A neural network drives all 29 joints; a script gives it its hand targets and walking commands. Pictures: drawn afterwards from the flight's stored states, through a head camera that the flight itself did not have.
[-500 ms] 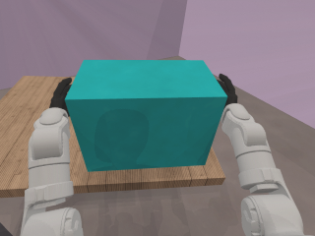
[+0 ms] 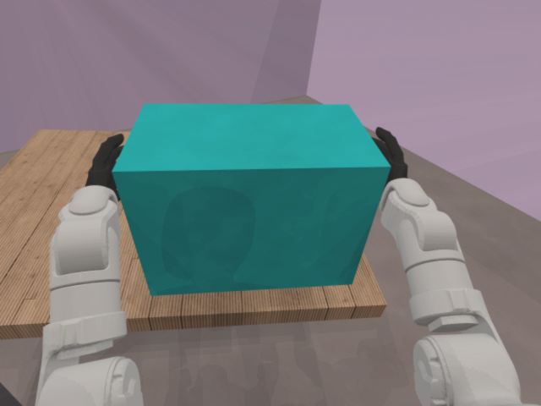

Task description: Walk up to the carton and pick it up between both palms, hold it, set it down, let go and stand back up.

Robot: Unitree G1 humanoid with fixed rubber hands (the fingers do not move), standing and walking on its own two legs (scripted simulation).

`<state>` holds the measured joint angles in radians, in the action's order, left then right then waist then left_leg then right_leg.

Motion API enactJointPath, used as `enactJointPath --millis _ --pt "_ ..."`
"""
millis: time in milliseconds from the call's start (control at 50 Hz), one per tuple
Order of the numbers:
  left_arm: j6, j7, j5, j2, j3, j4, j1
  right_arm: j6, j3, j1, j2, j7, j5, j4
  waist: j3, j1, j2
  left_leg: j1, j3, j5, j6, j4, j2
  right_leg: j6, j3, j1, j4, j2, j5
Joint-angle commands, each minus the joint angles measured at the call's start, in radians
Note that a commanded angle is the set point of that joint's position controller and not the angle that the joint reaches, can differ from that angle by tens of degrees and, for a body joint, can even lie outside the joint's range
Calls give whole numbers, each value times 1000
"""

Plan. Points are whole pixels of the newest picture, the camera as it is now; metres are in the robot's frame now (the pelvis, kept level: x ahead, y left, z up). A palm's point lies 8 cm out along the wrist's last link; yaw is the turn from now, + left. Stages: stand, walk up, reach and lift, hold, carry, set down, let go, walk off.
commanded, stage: hold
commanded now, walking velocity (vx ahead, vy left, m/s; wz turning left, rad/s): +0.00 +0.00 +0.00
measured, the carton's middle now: (252, 197) +0.38 +0.01 +0.17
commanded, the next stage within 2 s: none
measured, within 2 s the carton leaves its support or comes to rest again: neither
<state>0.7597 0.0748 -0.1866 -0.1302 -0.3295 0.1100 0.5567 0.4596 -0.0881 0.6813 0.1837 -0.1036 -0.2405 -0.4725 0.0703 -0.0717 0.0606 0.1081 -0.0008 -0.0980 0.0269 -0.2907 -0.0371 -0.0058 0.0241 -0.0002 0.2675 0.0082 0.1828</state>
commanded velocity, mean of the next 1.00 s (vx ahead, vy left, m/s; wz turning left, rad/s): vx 0.00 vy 0.00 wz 0.00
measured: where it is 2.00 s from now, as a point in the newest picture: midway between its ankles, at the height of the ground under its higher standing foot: outside the picture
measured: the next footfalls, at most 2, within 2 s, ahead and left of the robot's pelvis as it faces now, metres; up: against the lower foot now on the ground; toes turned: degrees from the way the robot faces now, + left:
none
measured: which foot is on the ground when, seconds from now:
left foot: down 0.00-1.00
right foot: down 0.00-1.00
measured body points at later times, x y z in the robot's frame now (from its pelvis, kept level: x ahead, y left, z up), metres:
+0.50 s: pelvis +0.00 +0.00 +0.00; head -0.06 +0.03 +0.44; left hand +0.36 +0.21 +0.20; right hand +0.37 -0.19 +0.22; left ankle +0.04 +0.13 -0.75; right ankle -0.02 -0.11 -0.75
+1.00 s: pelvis +0.00 +0.00 +0.00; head -0.06 +0.02 +0.45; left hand +0.36 +0.21 +0.20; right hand +0.37 -0.19 +0.22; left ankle +0.04 +0.13 -0.75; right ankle -0.02 -0.11 -0.75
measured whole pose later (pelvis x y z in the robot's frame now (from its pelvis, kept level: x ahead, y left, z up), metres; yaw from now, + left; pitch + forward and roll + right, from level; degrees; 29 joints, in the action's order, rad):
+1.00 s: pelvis +0.00 +0.00 +0.00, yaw +0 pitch -4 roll +0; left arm 0.77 0.06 -0.18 -0.13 -0.33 0.12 0.56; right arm 0.46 -0.07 0.70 0.20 -0.11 -0.26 -0.51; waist 0.09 -0.06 0.03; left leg 0.12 0.00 -0.09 0.02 -0.27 -0.03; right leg 0.00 0.02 -0.01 0.26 0.01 0.17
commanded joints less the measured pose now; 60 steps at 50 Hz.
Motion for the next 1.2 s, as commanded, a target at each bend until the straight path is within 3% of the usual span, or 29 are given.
enactJointPath --millis 0,60,200,260,400,500,540,560,640,780,1180 --pt "-71 149 176 433 441 -202 721 -52 359 757 -483 138 -116 337 351 2 -75 -230 31 173 -14 -8 72 36 12 -67 -49 36 -225" --pt "-76 144 186 438 462 -241 745 -54 363 748 -483 139 -127 343 390 -4 -100 -247 25 203 -8 -16 71 34 11 -63 -40 35 -244" --pt "-60 146 181 432 447 -217 717 -43 341 726 -458 139 -114 315 338 -15 -103 -241 22 188 0 -13 68 29 13 -76 -50 34 -221" --pt "-66 144 188 445 466 -244 723 -52 348 753 -468 142 -121 362 380 -13 -101 -248 18 206 -2 -18 63 27 17 -76 -48 38 -225" --pt "-60 143 180 438 452 -206 728 -47 335 756 -459 143 -110 326 328 -9 -107 -227 21 164 0 -6 64 24 16 -87 -51 36 -185" --pt "-65 136 191 442 465 -239 732 -49 353 752 -464 149 -124 337 379 -7 -103 -257 22 207 0 -22 65 24 13 -85 -47 40 -214" --pt "-63 140 176 428 439 -202 728 -44 342 758 -464 149 -110 313 336 3 -89 -222 28 159 -11 -5 67 28 12 -87 -54 35 -183" --pt "-66 129 167 425 457 -286 740 -39 362 704 -457 157 -148 258 353 4 -169 -251 16 206 18 -5 67 22 14 -82 -46 33 -218" --pt "-57 127 181 417 451 -255 723 -41 364 740 -452 154 -154 302 361 -3 -105 -254 21 199 2 -7 66 33 16 -94 -58 35 -213" --pt "-73 132 194 425 445 -221 747 -44 368 766 -484 147 -141 308 379 3 -67 -227 24 159 -17 4 68 40 9 -77 -58 31 -215" --pt "-66 128 189 426 450 -246 736 -39 360 745 -462 150 -152 300 369 -2 -100 -247 19 193 0 -3 66 30 13 -88 -60 37 -209"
